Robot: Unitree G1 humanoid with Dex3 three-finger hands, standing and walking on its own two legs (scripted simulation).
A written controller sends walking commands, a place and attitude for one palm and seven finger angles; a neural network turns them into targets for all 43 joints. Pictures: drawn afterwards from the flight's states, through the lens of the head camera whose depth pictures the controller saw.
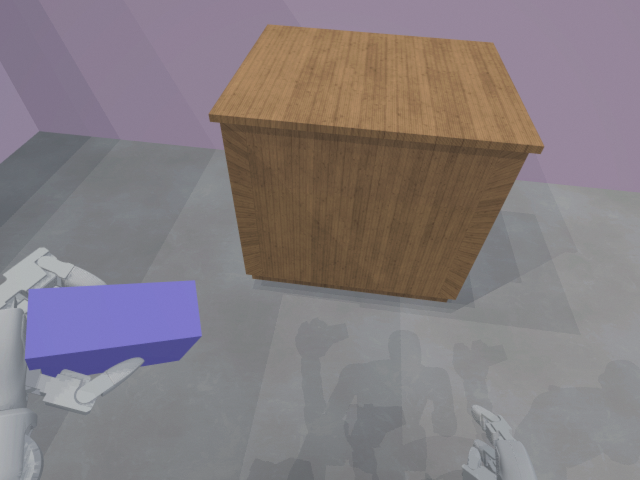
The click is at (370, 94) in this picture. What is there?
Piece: table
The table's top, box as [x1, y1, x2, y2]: [209, 24, 544, 153]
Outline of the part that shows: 209,112 210,121 534,153 540,153 544,146 493,43 491,42 268,24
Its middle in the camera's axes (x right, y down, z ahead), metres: +0.16 -0.49 +1.16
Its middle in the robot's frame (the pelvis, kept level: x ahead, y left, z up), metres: +1.21 -0.09 -0.02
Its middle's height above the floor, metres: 0.75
